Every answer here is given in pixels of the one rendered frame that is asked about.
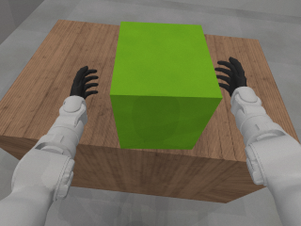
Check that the robot left hand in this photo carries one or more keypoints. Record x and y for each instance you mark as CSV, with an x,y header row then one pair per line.
x,y
79,86

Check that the left robot upper arm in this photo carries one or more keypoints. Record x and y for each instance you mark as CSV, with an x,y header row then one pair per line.
x,y
43,178

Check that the robot right forearm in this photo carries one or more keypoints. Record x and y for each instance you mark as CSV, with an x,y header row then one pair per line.
x,y
251,118

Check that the robot left forearm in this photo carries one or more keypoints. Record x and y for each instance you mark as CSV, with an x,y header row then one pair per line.
x,y
65,133

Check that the pedestal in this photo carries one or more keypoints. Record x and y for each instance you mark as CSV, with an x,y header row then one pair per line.
x,y
215,170

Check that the carton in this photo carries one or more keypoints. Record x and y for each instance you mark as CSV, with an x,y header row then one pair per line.
x,y
164,89

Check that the right robot upper arm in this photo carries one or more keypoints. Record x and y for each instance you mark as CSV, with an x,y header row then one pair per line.
x,y
276,163

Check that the robot right hand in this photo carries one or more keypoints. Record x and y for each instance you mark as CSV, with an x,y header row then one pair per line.
x,y
236,75

